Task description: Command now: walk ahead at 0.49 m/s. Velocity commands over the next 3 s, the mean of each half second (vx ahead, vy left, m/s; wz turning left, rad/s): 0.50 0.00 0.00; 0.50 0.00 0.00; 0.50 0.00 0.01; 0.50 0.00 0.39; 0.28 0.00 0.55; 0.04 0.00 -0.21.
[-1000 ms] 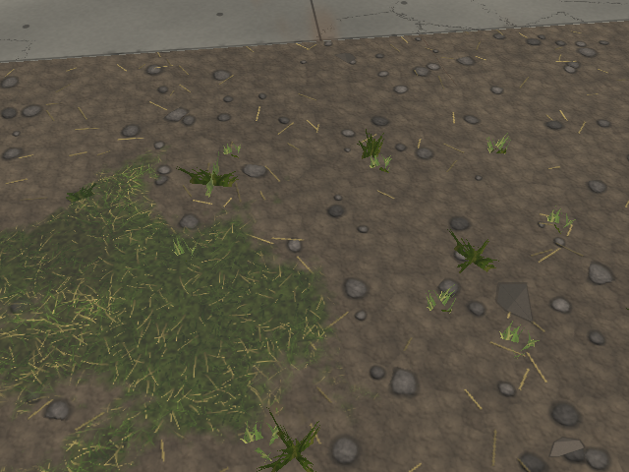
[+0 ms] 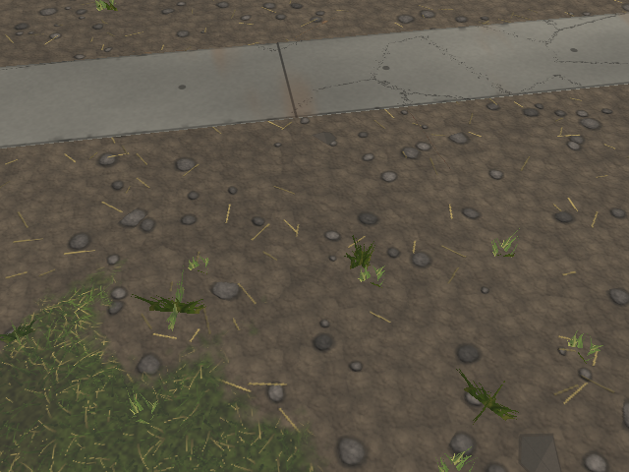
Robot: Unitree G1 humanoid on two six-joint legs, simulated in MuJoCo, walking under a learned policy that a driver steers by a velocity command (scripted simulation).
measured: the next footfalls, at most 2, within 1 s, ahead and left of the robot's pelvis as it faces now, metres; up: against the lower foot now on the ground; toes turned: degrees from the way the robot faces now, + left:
right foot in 0.30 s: +0.34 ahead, -0.17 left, +0.00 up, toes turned -2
left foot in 0.86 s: +0.65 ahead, +0.08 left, +0.00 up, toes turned +3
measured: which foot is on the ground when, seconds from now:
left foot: down 0.00-0.30, up 0.32-0.84, down 0.86-1.00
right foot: up 0.00-0.28, down 0.30-0.88, up 0.90-1.00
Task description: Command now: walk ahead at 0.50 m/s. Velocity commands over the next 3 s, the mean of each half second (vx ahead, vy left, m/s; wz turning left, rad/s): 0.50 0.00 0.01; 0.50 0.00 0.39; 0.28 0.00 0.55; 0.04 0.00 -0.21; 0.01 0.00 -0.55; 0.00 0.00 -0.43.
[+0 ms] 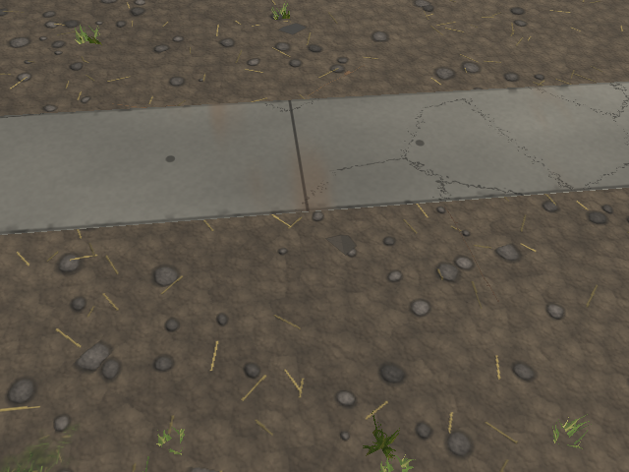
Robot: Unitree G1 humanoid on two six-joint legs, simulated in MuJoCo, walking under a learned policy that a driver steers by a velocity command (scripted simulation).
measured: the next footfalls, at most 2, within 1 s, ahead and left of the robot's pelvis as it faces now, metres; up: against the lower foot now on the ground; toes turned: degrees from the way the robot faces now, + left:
right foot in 0.42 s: +0.41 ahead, -0.15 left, +0.00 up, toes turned -3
left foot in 1.00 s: +0.69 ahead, +0.12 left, +0.00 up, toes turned +18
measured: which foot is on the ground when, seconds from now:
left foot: down 0.00-0.42, up 0.44-0.98, down 1.00-1.00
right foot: up 0.00-0.40, down 0.42-1.00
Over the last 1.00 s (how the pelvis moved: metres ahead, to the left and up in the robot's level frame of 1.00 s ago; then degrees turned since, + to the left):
0.55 -0.01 -0.01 1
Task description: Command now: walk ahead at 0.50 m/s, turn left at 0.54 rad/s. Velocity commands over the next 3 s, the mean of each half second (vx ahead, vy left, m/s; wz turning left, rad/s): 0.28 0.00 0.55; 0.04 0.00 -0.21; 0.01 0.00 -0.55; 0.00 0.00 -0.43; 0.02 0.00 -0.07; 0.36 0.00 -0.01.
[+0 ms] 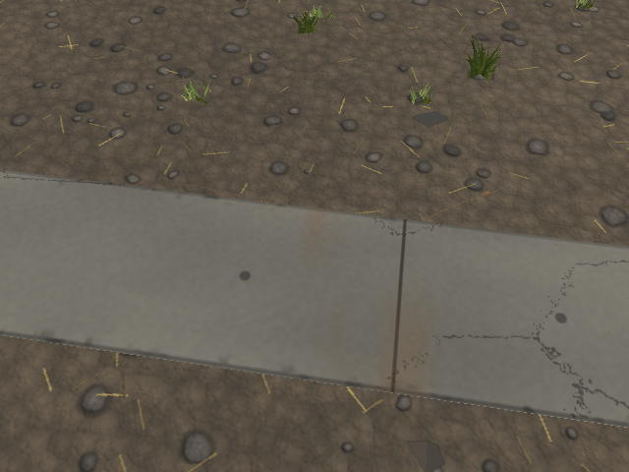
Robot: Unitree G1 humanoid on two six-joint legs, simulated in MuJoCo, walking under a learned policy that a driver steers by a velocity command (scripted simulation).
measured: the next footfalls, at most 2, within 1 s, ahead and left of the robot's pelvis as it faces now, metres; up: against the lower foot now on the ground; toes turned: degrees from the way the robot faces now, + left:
right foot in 0.46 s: +0.41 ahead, -0.04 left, +0.00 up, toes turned +22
left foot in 0.82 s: +0.28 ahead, +0.16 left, +0.00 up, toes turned +8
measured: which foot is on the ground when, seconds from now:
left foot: down 0.00-0.48, up 0.50-0.80, down 0.82-1.00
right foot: down 0.00-0.02, up 0.04-0.44, down 0.46-0.84, up 0.86-1.00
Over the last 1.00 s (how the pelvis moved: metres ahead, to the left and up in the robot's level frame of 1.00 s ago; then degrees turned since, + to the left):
0.55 -0.01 -0.02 14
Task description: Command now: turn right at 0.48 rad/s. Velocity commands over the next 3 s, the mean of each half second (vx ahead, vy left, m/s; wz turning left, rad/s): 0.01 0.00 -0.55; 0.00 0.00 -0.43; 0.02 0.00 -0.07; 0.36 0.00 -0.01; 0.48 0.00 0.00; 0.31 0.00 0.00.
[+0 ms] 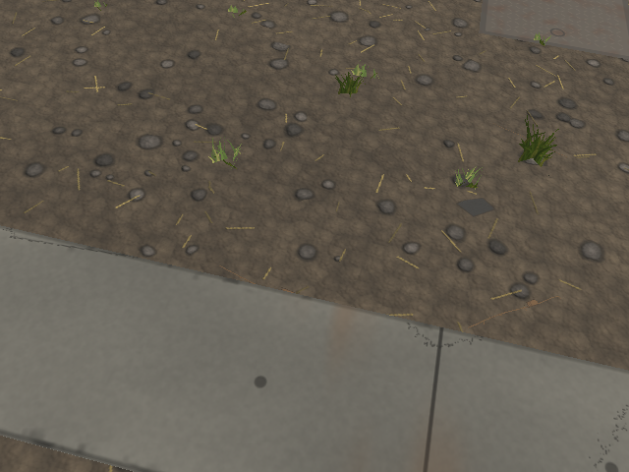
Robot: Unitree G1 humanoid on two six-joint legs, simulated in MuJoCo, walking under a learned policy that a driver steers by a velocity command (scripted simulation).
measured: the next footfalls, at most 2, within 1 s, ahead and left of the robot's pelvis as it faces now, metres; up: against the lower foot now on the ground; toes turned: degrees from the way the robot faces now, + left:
right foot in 0.24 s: +0.04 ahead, -0.15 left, +0.00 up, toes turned -11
left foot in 0.70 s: +0.12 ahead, +0.06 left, +0.00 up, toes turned -30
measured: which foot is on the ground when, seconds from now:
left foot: down 0.00-0.24, up 0.26-0.68, down 0.70-1.00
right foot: up 0.00-0.22, down 0.24-0.70, up 0.72-1.00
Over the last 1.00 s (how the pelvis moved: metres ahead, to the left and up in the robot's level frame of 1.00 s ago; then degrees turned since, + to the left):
0.27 0.04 0.03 7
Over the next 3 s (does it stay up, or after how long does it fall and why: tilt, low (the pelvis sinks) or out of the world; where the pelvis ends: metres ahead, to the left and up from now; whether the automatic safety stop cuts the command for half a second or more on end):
stays up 0.63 -0.32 0.00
